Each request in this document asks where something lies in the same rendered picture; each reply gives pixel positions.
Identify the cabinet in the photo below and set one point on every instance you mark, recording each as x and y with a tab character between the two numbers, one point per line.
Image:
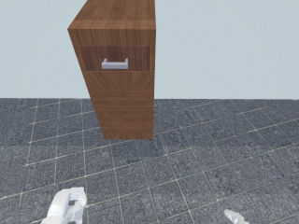
123	101

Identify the robot right hand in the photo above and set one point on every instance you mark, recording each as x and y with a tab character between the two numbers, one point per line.
235	217

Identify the robot left forearm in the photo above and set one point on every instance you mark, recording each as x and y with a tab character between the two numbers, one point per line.
54	219

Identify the handle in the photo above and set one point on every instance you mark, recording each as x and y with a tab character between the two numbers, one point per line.
114	65

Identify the robot left hand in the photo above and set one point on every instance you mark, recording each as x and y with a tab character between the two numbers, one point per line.
60	205

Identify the drawer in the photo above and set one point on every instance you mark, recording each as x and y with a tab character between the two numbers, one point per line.
93	56

